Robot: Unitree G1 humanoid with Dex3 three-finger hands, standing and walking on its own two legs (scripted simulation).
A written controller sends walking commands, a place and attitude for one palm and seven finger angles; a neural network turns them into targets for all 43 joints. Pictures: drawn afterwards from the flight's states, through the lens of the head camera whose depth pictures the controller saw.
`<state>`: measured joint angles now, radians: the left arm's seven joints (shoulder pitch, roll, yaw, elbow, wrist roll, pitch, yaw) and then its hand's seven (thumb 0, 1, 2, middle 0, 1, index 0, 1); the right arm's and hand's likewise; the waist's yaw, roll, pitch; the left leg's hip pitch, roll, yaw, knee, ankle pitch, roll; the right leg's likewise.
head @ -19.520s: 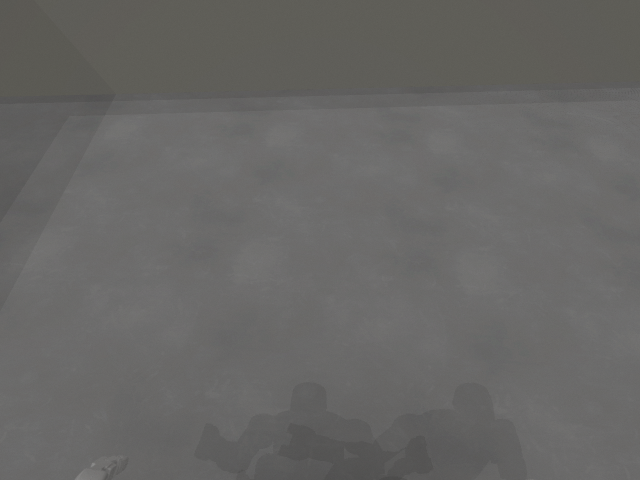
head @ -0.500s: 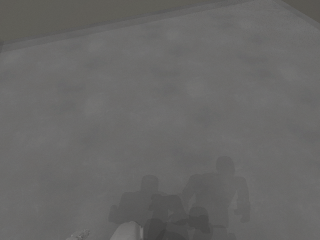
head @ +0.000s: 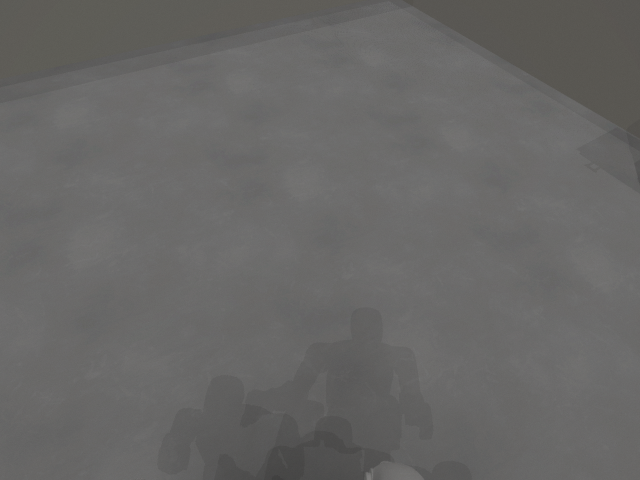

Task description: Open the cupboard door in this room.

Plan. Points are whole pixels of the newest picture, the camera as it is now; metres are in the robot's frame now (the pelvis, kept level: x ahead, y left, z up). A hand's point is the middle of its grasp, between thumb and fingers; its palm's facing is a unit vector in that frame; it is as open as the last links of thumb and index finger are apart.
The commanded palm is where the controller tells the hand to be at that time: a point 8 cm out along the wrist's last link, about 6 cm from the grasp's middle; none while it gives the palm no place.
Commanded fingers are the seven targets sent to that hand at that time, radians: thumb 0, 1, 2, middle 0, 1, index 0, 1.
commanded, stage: turn or walk to find it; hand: left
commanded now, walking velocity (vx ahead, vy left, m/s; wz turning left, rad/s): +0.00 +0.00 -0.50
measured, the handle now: out of the picture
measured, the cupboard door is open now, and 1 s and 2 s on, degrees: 0 0 0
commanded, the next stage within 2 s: none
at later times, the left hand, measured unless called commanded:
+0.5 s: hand out of the picture +0.10 +0.12 -0.16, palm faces -0.20 -0.95 -0.23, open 7.4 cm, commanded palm none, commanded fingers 0.00 0.90 0.90 -0.20 -0.30 -0.20 -0.30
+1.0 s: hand (231, 476) +0.14 +0.13 -0.16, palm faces -0.47 -0.86 -0.22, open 7.4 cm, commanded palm none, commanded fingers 0.00 0.90 0.90 -0.20 -0.30 -0.20 -0.30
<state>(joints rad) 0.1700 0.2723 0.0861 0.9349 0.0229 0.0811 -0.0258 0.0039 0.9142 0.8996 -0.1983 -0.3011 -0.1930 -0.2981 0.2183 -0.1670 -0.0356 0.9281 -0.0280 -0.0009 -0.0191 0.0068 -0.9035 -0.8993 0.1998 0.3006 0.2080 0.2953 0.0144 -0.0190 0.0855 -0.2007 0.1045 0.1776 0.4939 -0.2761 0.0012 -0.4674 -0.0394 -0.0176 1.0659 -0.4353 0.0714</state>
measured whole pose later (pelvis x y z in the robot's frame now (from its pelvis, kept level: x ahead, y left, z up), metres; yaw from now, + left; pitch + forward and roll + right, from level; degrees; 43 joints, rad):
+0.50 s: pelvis -0.02 -0.05 +0.00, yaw -14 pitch +0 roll +1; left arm 0.18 0.19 0.04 0.93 0.02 0.03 0.00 0.00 0.91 0.90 -0.20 -0.30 -0.20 -0.30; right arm 0.17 -0.25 -0.07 0.94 -0.02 0.05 -0.02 0.01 -0.91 -0.90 0.19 0.30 0.20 0.29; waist 0.01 0.01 0.09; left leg -0.45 0.07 0.01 0.99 -0.40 -0.08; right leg -0.27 0.05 0.02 0.49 -0.21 -0.06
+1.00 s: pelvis -0.01 -0.03 +0.00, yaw -30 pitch +0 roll -1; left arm 0.20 0.26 0.08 0.97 0.03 0.07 -0.05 0.01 0.92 0.90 -0.20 -0.30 -0.19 -0.30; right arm 0.29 -0.18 -0.05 0.96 -0.03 -0.03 -0.01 0.01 -0.90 -0.90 0.20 0.30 0.21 0.30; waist 0.00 -0.01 0.05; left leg -0.14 0.11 0.22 0.43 -0.28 -0.01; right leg -0.46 -0.08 -0.04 0.96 -0.36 0.06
